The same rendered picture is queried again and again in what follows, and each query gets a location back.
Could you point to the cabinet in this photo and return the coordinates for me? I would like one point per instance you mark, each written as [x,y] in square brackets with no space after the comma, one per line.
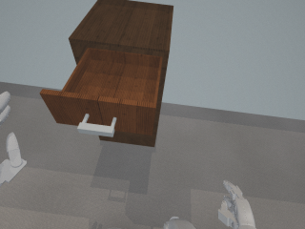
[128,26]

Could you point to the handle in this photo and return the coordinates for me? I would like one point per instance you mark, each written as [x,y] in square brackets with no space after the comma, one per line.
[96,129]

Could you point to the robot left hand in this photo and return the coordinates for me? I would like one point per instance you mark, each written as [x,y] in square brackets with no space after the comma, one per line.
[9,168]

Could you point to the drawer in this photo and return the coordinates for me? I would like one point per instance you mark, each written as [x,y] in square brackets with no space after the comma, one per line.
[107,84]

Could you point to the robot right hand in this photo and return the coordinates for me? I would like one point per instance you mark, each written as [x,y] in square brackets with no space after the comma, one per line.
[240,210]

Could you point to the robot right thigh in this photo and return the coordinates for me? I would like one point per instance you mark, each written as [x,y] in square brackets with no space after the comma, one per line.
[178,224]

